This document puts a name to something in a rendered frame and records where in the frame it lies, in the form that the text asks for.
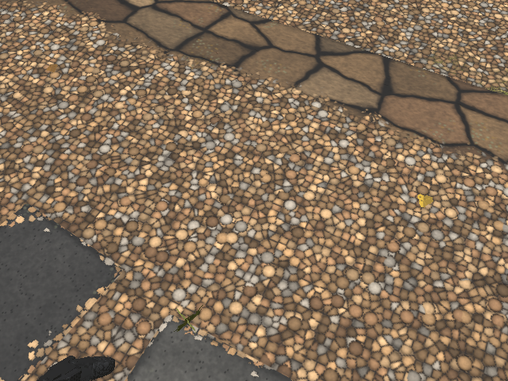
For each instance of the robot left hand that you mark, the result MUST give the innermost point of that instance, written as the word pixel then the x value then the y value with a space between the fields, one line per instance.
pixel 83 369

